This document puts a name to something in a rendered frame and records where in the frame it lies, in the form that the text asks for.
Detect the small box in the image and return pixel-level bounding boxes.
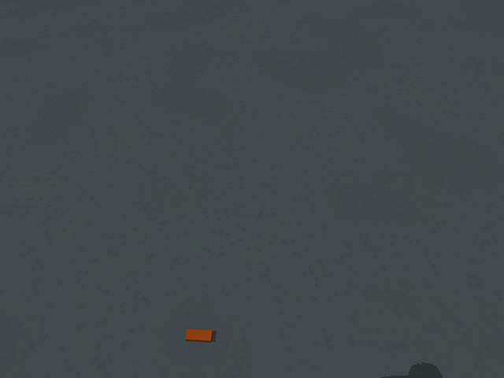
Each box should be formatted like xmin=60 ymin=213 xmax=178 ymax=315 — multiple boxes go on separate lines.
xmin=185 ymin=329 xmax=213 ymax=343

